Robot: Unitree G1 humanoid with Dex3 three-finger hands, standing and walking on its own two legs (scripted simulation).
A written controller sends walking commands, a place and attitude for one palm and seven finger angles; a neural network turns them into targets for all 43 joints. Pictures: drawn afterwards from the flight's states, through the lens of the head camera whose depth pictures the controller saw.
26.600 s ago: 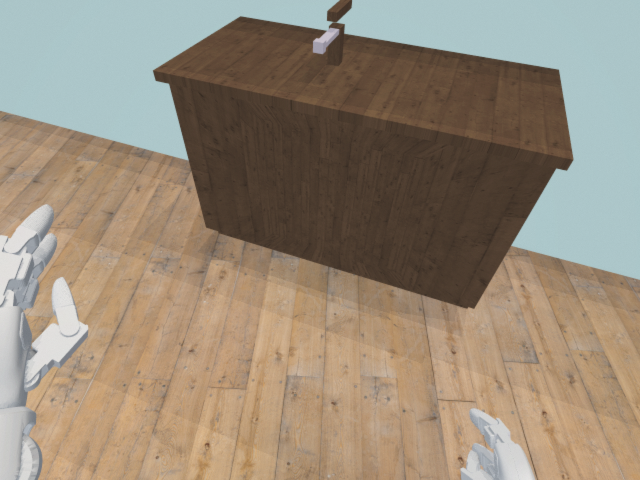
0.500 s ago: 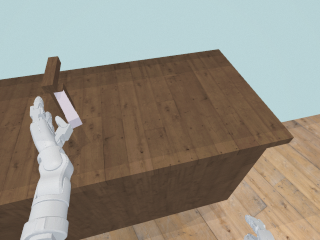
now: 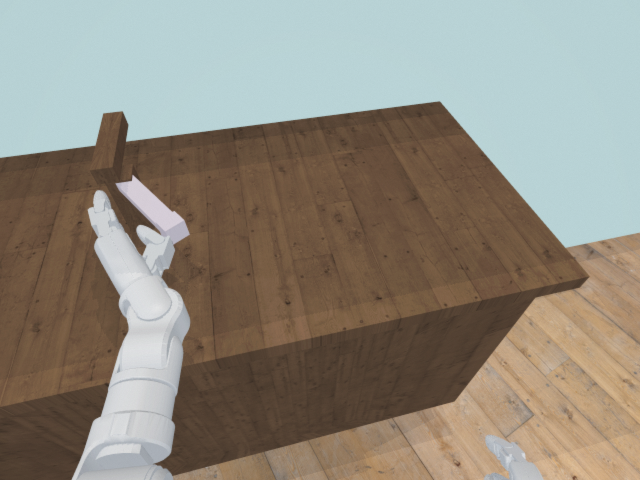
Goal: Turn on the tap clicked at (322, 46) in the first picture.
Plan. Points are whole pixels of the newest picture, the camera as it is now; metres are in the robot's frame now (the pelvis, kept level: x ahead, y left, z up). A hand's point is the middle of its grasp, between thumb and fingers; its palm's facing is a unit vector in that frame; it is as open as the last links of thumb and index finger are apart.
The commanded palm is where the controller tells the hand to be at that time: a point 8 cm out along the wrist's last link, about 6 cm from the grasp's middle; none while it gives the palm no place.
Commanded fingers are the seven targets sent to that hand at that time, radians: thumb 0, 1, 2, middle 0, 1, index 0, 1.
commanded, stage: push the lever round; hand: left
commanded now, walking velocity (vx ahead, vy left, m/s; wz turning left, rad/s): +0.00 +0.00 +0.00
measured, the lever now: (172, 228) +0.40 +0.22 +0.10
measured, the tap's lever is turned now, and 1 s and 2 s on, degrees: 32 63 86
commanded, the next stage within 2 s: lift the hand up off the lever in 1.56 s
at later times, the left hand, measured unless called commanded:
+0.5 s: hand (197, 227) +0.41 +0.19 +0.10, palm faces +0.73 -0.68 -0.07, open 7.7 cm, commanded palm +0.36 +0.21 +0.09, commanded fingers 0.00 0.90 0.90 -0.15 -0.15 -0.15 -0.15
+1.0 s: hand (224, 211) +0.44 +0.16 +0.09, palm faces +0.79 -0.60 -0.12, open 7.7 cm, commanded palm +0.39 +0.17 +0.09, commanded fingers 0.00 0.90 0.90 -0.15 -0.15 -0.15 -0.15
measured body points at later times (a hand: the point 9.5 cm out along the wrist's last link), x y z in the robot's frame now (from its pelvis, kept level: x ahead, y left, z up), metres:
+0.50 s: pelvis +0.00 -0.01 +0.00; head +0.02 -0.01 +0.45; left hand +0.36 +0.22 +0.10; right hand +0.13 -0.25 -0.12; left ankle +0.01 +0.10 -0.73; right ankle +0.01 -0.09 -0.73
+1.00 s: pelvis +0.00 -0.02 -0.01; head +0.04 -0.03 +0.44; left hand +0.40 +0.19 +0.10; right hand +0.12 -0.27 -0.14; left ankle +0.01 +0.10 -0.73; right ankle +0.01 -0.09 -0.73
